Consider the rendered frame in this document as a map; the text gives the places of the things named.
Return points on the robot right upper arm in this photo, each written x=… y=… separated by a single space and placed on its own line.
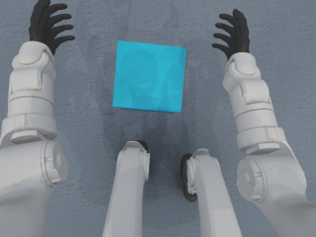
x=276 y=185

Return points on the right robot shin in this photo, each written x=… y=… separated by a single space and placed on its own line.
x=202 y=151

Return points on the right robot hand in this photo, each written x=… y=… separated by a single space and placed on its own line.
x=239 y=40

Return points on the right robot forearm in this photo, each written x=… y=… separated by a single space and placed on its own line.
x=253 y=111

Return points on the robot left upper arm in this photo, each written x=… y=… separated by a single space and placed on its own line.
x=29 y=174

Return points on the left robot hand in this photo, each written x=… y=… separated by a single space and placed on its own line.
x=41 y=28

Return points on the left robot forearm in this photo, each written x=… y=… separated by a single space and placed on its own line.
x=30 y=115

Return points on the left robot thigh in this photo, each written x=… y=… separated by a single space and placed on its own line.
x=124 y=216

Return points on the carton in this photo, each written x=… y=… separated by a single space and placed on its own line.
x=149 y=77

